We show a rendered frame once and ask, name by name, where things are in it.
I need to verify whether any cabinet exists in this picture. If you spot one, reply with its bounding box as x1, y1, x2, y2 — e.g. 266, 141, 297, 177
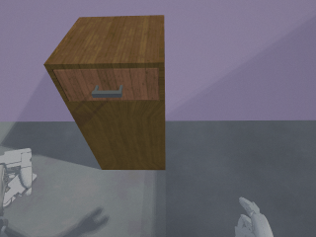
44, 15, 166, 171

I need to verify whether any right robot hand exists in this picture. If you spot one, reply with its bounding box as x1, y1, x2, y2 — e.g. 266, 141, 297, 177
234, 197, 274, 237

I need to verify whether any drawer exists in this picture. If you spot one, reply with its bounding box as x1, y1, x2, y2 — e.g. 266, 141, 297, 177
53, 67, 160, 101

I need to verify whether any handle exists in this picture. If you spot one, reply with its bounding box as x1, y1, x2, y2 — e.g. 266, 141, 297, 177
91, 85, 123, 98

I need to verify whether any left robot hand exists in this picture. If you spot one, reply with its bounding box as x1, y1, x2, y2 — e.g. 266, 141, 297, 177
0, 148, 37, 216

